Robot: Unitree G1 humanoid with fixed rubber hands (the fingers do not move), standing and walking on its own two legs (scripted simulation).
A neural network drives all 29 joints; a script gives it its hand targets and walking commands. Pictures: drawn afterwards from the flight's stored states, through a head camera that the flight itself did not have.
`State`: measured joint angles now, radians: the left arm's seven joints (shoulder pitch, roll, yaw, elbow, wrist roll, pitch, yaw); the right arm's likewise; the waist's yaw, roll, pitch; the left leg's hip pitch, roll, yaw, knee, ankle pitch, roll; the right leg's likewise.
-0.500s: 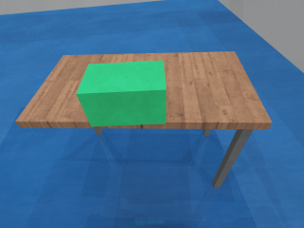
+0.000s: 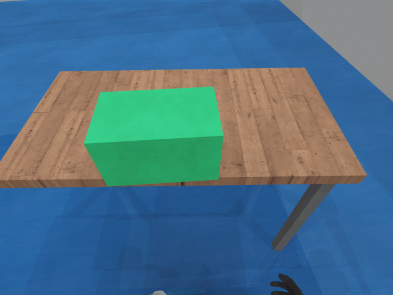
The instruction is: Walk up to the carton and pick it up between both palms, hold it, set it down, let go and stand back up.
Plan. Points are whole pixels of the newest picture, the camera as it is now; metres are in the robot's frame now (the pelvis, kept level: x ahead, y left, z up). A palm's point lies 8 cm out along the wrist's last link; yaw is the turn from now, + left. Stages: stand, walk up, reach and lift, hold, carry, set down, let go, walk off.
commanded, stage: walk up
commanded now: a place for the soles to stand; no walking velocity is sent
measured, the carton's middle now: (160, 136) +0.49 +0.10 +0.03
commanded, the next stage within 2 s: none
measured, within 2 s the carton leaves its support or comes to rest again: neither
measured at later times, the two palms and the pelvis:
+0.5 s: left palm out of the picture +0.06 +0.25 -0.11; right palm out of the picture +0.04 -0.23 -0.11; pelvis -0.01 +0.01 +0.02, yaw +1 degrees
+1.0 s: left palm out of the picture -0.04 +0.31 -0.11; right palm out of the picture +0.09 -0.20 -0.11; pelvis +0.04 +0.07 +0.02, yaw +4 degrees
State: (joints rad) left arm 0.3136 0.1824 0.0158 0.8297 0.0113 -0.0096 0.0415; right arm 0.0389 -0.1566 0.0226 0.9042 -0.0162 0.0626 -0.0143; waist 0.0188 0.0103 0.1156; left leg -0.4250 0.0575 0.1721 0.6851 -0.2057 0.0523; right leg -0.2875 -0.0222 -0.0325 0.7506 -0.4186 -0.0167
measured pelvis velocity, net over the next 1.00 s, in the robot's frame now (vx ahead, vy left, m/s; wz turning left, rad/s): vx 0.04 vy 0.07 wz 0.07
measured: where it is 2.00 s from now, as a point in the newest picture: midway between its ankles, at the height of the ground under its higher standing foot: outside the picture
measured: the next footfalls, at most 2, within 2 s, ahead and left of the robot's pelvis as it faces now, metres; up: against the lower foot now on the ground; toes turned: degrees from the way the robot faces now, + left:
left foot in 1.04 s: +0.16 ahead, +0.25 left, +0.00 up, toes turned +2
right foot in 1.36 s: +0.16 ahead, +0.01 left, +0.00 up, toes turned -2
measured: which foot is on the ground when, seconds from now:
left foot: down 0.00-0.74, up 0.76-1.00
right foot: down 0.00-1.00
